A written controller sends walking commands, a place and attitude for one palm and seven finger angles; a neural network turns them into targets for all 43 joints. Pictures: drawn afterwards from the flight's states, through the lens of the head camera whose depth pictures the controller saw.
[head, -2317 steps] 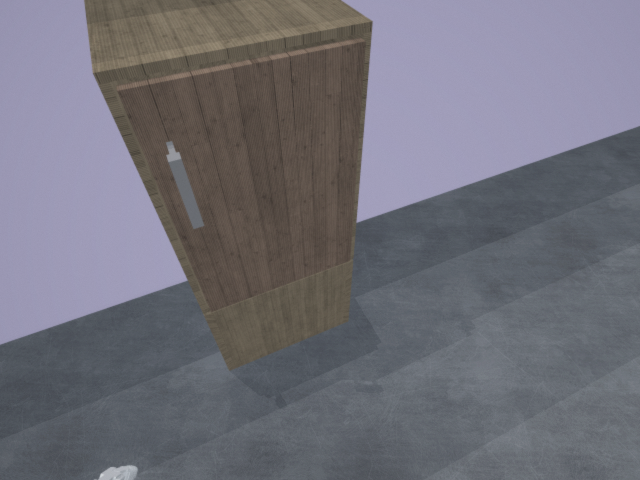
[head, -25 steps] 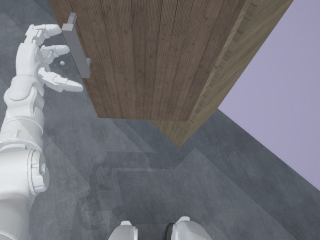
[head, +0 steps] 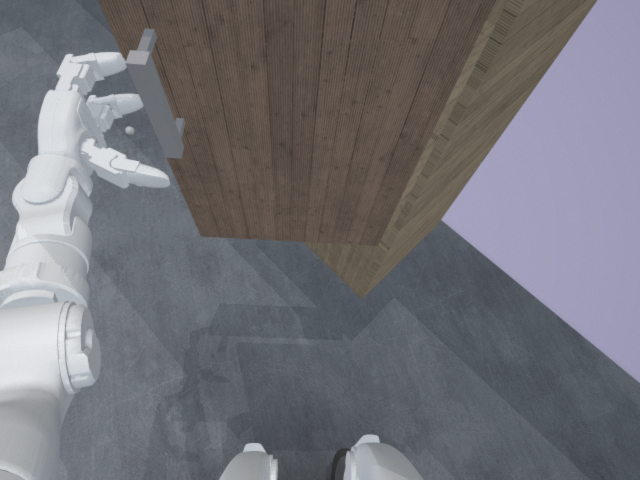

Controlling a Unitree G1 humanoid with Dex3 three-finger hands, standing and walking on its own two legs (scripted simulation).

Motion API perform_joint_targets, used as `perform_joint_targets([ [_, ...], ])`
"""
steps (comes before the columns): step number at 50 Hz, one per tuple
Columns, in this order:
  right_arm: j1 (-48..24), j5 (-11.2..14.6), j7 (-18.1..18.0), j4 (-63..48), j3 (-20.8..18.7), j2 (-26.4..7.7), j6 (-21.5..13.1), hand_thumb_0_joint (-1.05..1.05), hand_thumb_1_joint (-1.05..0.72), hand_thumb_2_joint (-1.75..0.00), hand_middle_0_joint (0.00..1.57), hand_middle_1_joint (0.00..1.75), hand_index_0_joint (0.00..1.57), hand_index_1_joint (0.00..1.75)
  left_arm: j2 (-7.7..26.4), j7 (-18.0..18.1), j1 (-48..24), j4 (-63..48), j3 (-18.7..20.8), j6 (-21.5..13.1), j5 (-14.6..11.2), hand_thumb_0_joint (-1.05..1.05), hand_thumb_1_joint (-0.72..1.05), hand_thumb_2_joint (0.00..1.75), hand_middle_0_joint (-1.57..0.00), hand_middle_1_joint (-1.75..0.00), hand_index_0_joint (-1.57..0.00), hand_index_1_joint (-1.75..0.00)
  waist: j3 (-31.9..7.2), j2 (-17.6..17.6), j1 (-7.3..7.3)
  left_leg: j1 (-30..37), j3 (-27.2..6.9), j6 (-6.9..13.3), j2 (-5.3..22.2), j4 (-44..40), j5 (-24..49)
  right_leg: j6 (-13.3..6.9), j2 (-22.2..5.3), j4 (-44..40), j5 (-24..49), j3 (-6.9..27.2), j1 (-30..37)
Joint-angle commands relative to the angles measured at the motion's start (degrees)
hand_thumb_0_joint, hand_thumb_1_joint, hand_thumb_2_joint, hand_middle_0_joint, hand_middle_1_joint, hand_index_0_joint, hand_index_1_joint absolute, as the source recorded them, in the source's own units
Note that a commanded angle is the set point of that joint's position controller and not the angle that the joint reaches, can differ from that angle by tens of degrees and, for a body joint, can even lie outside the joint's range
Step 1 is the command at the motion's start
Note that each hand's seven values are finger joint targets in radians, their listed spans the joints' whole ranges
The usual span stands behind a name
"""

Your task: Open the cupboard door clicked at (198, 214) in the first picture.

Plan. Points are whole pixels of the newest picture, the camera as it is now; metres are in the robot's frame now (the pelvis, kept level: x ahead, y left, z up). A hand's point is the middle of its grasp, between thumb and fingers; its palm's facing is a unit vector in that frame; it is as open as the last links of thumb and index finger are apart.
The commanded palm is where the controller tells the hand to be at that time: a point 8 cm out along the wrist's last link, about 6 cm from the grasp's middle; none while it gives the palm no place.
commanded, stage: move the hooked fingers beside the handle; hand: left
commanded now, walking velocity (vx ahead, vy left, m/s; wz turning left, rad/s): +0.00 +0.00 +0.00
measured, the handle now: (162, 99) +0.55 +0.18 +0.09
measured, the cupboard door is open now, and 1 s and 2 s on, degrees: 44 44 44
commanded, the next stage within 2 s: none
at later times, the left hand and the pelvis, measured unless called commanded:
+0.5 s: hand (124, 129) +0.51 +0.22 +0.09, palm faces -0.04 -1.00 -0.02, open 15.0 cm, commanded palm +0.49 +0.24 +0.08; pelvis +0.00 +0.00 +0.00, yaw -2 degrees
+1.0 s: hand (113, 122) +0.51 +0.23 +0.09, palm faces -0.09 -1.00 -0.02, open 14.3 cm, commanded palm +0.50 +0.27 +0.08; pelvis -0.01 +0.01 +0.00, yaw -4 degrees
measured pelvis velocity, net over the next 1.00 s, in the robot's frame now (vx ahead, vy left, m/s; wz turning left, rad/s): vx -0.01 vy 0.01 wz -0.07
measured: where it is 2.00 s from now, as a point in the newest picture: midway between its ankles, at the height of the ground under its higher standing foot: outside the picture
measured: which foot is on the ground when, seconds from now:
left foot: down 0.00-1.00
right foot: down 0.00-1.00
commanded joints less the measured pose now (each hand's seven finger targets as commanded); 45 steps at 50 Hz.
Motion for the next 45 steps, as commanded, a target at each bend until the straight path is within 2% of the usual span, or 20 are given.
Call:
perform_joint_targets([
  [1,10.75,0.11,-0.98,-2.06,-3.16,-10.41,-0.65,0.00,-0.90,-0.90,0.20,0.30,0.20,0.30,1.37,-6.74,-31.35,-15.43,-3.46,-5.29,1.16,0.00,-0.50,0.30,-0.30,-1.20,-0.30,-1.20,-27.56,8.72,-6.58,26.53,-3.74,-1.86,1.66,-3.86,38.46,-0.45,2.72,-2.20,22.54,3.75,5.69],
  [4,10.39,0.16,-1.14,-2.25,-3.25,-10.46,-0.79,0.00,-0.90,-0.90,0.20,0.30,0.20,0.30,3.23,-7.02,-31.64,-17.38,-2.04,-5.91,0.93,0.00,-0.50,0.30,-0.30,-1.20,-0.30,-1.20,-29.09,11.75,-5.86,27.53,-3.42,-1.94,1.55,-3.67,39.64,-0.57,2.61,-2.00,23.34,4.15,6.36],
  [7,10.61,0.35,-1.42,-2.42,-3.00,-10.69,-0.47,0.00,-0.90,-0.90,0.20,0.30,0.20,0.30,6.09,-7.28,-29.85,-14.36,0.27,-5.14,1.07,0.00,-0.50,0.30,-0.30,-1.20,-0.30,-1.20,-26.78,6.71,-6.17,23.18,-2.72,-0.93,1.50,-3.92,35.32,-0.31,2.62,-2.30,23.55,4.45,8.26],
  [10,10.17,0.35,-1.50,-2.92,-2.91,-10.55,-0.55,0.00,-0.90,-0.90,0.20,0.30,0.20,0.30,6.16,-7.89,-29.59,-15.50,0.25,-5.50,1.09,0.00,-0.50,0.30,-0.30,-1.20,-0.30,-1.20,-28.47,11.38,-5.29,25.05,-2.54,-1.35,1.36,-3.68,37.19,-0.47,2.54,-2.00,23.43,4.63,7.49],
  [11,10.53,0.36,-1.66,-2.81,-2.96,-10.76,-0.43,0.00,-0.90,-0.90,0.20,0.30,0.20,0.30,7.71,-7.88,-29.41,-15.35,1.35,-5.36,1.11,0.00,-0.50,0.30,-0.30,-1.20,-0.30,-1.20,-28.21,9.46,-5.53,24.81,-2.79,-1.36,1.66,-3.67,37.44,-0.40,2.61,-1.96,23.48,4.48,7.51],
  [13,10.61,0.39,-1.80,-3.39,-2.99,-10.67,-0.51,0.00,-0.90,-0.90,0.20,0.30,0.20,0.30,7.90,-8.14,-29.20,-16.60,1.62,-5.54,0.69,0.00,-0.50,0.30,-0.30,-1.20,-0.30,-1.20,-28.76,9.21,-5.39,24.41,-2.69,-1.06,1.53,-3.63,38.33,-0.50,2.67,-1.87,24.44,4.56,8.82],
  [14,10.31,0.43,-1.73,-3.30,-2.98,-10.58,-0.41,0.00,-0.90,-0.90,0.20,0.30,0.20,0.30,7.57,-8.43,-29.24,-16.73,1.11,-5.51,0.98,0.00,-0.50,0.30,-0.30,-1.20,-0.30,-1.20,-29.83,11.63,-5.14,25.67,-2.55,-1.40,1.62,-3.62,39.08,-0.36,2.60,-1.84,24.46,4.76,8.16],
  [17,10.31,0.57,-1.89,-3.33,-2.78,-10.83,-0.06,0.00,-0.90,-0.90,0.20,0.30,0.20,0.30,10.20,-8.45,-28.63,-14.73,3.16,-4.73,0.97,0.00,-0.50,0.30,-0.30,-1.20,-0.30,-1.20,-27.22,8.20,-5.47,21.88,-2.02,-0.71,1.53,-3.85,34.79,-0.21,2.64,-2.22,24.14,4.95,9.52],
  [19,10.23,0.64,-2.08,-3.70,-2.71,-10.75,-0.05,0.00,-0.90,-0.90,0.20,0.30,0.20,0.30,10.25,-8.59,-28.45,-14.23,3.08,-4.68,1.12,0.00,-0.50,0.30,-0.30,-1.20,-0.30,-1.20,-27.44,9.29,-5.45,21.50,-1.92,-0.70,1.39,-3.96,34.30,-0.15,2.55,-1.99,23.61,5.04,9.20],
  [20,10.27,0.64,-2.16,-3.44,-2.69,-10.90,-0.06,0.00,-0.90,-0.90,0.20,0.30,0.20,0.30,10.99,-8.57,-29.81,-14.17,3.43,-4.46,1.28,0.00,-0.50,0.30,-0.30,-1.20,-0.30,-1.20,-26.52,8.85,-5.94,20.70,-1.72,-0.43,1.39,-3.69,32.82,-0.07,2.53,-2.17,23.24,5.24,8.59],
  [21,10.59,0.65,-2.33,-3.45,-2.63,-11.12,0.03,0.00,-0.90,-0.90,0.20,0.30,0.20,0.30,13.79,-8.42,-28.90,-13.31,5.50,-4.29,1.65,0.00,-0.50,0.30,-0.30,-1.20,-0.30,-1.20,-26.30,8.57,-5.25,19.59,-1.78,-0.49,1.39,-3.71,32.30,-0.18,2.46,-2.00,22.94,5.39,9.14],
  [24,10.96,0.47,-2.29,-4.01,-2.75,-10.83,0.05,0.00,-0.90,-0.90,0.20,0.30,0.20,0.30,14.35,-8.51,-28.39,-15.07,6.06,-4.61,2.01,0.00,-0.50,0.30,-0.30,-1.20,-0.30,-1.20,-30.47,11.75,-4.49,22.60,-1.78,-0.93,1.47,-3.33,36.21,-0.18,2.51,-1.47,24.12,5.40,9.38],
  [30,10.85,0.79,-2.42,-4.56,-2.47,-11.12,0.62,0.00,-0.90,-0.90,0.20,0.30,0.20,0.30,15.37,-9.50,-26.60,-12.35,6.63,-3.73,1.63,0.00,-0.50,0.30,-0.30,-1.20,-0.30,-1.20,-27.18,9.18,-5.02,19.92,-1.57,-0.71,1.75,-3.51,34.08,-0.01,2.76,-1.73,23.07,5.22,8.87],
  [31,11.18,0.73,-2.53,-4.73,-2.40,-11.49,0.79,0.00,-0.90,-0.90,0.20,0.30,0.20,0.30,18.28,-9.38,-26.41,-11.36,8.92,-3.34,1.68,0.00,-0.50,0.30,-0.30,-1.20,-0.30,-1.20,-26.36,7.07,-4.80,17.51,-1.31,-0.31,1.64,-3.65,31.17,0.07,2.75,-1.92,22.58,5.49,10.04],
  [32,10.95,0.84,-2.64,-4.99,-2.30,-11.54,0.79,0.00,-0.90,-0.90,0.20,0.30,0.20,0.30,18.98,-9.50,-27.69,-11.86,8.74,-3.21,1.86,0.00,-0.50,0.30,-0.30,-1.20,-0.30,-1.20,-26.11,6.79,-5.25,16.20,-1.17,-0.12,1.49,-3.97,29.60,0.15,2.67,-1.89,22.58,5.66,10.88],
  [33,11.11,0.85,-2.86,-5.31,-2.20,-11.63,0.80,0.00,-0.90,-0.90,0.20,0.30,0.20,0.30,21.21,-9.44,-27.48,-11.98,10.51,-3.63,1.75,0.00,-0.50,0.30,-0.30,-1.20,-0.30,-1.20,-26.25,8.23,-4.45,16.05,-1.27,-0.18,1.30,-3.91,30.42,-0.26,2.64,-1.65,22.81,5.72,11.36],
  [35,11.09,0.82,-2.78,-5.22,-2.11,-11.39,0.99,0.00,-0.90,-0.90,0.20,0.30,0.20,0.30,21.02,-9.68,-27.47,-11.53,9.90,-3.46,2.58,0.00,-0.50,0.30,-0.30,-1.20,-0.30,-1.20,-26.98,10.76,-4.47,17.21,-1.18,-0.55,1.47,-3.72,31.04,-0.10,2.55,-1.43,22.43,5.71,10.10],
  [39,11.54,0.78,-2.66,-6.26,-2.20,-11.54,1.39,0.00,-0.90,-0.90,0.20,0.30,0.20,0.30,22.13,-10.45,-24.72,-12.45,11.19,-3.73,2.17,0.00,-0.50,0.30,-0.30,-1.20,-0.30,-1.20,-29.68,11.21,-3.40,19.66,-1.53,-1.18,1.89,-3.56,35.24,-0.12,2.84,-1.05,23.14,5.30,10.21],
  [43,11.69,0.91,-2.79,-6.78,-2.21,-11.77,1.76,0.00,-0.90,-0.90,0.20,0.30,0.20,0.30,22.61,-11.04,-25.77,-12.78,11.63,-3.46,1.38,0.00,-0.50,0.30,-0.30,-1.20,-0.30,-1.20,-27.76,10.47,-4.01,19.00,-1.51,-0.97,1.88,-3.75,34.36,-0.18,3.03,-1.37,22.17,5.11,9.30],
  [45,11.87,0.90,-2.80,-6.90,-2.18,-12.14,2.18,0.00,-0.90,-0.90,0.20,0.30,0.20,0.30,26.81,-11.06,-23.25,-11.55,14.80,-3.15,1.89,0.00,-0.50,0.30,-0.30,-1.20,-0.30,-1.20,-28.72,9.66,-2.94,17.76,-1.29,-1.00,1.99,-3.57,34.61,-0.06,2.99,-1.14,23.39,5.42,11.03],
])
